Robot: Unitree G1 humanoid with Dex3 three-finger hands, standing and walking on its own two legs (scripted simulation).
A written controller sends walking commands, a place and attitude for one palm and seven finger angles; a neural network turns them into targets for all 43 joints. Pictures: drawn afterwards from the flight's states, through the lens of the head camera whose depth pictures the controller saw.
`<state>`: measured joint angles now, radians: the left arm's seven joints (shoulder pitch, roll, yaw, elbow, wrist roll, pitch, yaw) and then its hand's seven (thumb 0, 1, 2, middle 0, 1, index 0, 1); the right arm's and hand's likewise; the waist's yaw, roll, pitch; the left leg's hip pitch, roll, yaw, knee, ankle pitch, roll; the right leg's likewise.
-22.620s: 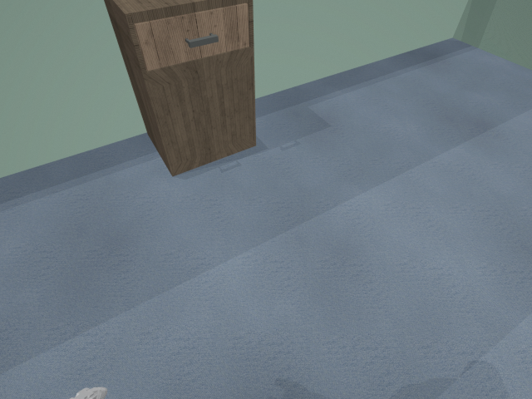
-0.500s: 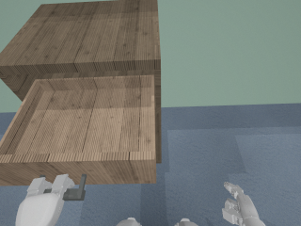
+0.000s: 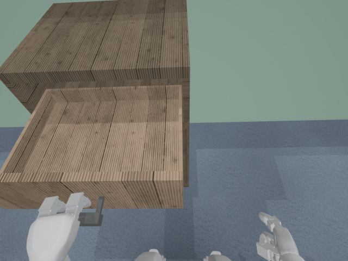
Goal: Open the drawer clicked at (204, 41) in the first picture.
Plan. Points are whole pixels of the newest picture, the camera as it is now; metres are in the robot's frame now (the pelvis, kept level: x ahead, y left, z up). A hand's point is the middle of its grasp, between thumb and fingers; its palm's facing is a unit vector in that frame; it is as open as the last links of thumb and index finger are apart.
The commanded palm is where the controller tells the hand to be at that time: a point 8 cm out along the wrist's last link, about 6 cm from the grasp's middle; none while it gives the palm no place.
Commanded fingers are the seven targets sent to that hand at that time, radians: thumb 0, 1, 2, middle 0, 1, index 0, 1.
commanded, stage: lift the hand off the handle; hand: left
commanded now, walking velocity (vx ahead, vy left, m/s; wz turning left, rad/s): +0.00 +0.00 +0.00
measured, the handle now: (74, 209) +0.22 +0.25 -0.01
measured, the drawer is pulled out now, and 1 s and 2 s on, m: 0.30 0.30 0.30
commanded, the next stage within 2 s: none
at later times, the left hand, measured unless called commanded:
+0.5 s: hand (56, 232) +0.17 +0.26 +0.02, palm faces -0.02 -0.09 -1.00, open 13.8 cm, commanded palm +0.16 +0.25 +0.08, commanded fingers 0.00 -0.50 0.30 -0.30 -1.20 -0.30 -1.20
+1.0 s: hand (49, 226) +0.18 +0.25 +0.06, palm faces +0.01 -0.11 -0.99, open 13.7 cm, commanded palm +0.16 +0.25 +0.12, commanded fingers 0.00 -0.50 0.30 -0.30 -1.20 -0.30 -1.20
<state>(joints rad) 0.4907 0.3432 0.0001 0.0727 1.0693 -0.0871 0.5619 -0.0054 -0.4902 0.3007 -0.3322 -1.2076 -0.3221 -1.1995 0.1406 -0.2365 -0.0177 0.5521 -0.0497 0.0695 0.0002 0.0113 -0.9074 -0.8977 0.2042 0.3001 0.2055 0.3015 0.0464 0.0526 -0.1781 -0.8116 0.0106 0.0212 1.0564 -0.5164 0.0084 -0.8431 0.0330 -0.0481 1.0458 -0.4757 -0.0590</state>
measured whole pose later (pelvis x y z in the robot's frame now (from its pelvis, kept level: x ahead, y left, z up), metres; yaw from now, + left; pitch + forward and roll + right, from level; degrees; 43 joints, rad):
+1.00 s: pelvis +0.02 +0.02 +0.03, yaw -1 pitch +10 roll +0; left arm 0.64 0.37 -0.01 -0.20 1.00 -0.04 0.43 -0.01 -0.49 0.30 -0.32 -1.20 -0.34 -1.21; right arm 0.16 -0.24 -0.01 0.51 -0.04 0.07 0.04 0.01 -0.91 -0.90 0.20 0.30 0.21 0.30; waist 0.08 0.07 -0.14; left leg -0.55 0.00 0.04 0.85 -0.47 0.03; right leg -0.59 0.03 -0.02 0.84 -0.42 -0.03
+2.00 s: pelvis +0.02 +0.02 +0.06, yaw -1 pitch +3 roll -1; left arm 0.65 0.43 0.01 -0.42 0.91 0.02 0.25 -0.01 -0.49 0.30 -0.32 -1.20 -0.32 -1.20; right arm 0.14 -0.26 0.01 0.51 -0.01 0.09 0.04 0.01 -0.91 -0.90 0.20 0.30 0.20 0.30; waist 0.12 0.10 -0.09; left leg -0.32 0.00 0.04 0.63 -0.37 0.03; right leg -0.35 0.03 -0.01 0.61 -0.32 -0.03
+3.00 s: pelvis +0.03 +0.02 +0.07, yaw +1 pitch -2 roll -1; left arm 0.61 0.35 0.13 -0.49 0.19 -0.02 0.13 -0.01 -0.46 0.31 -0.31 -1.18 -0.32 -1.18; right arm 0.17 -0.22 0.03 0.52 0.02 -0.02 -0.05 0.01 -0.91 -0.90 0.20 0.30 0.20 0.30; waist 0.07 0.08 0.01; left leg -0.16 -0.02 0.01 0.51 -0.32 0.04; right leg -0.17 0.02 -0.04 0.49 -0.28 -0.02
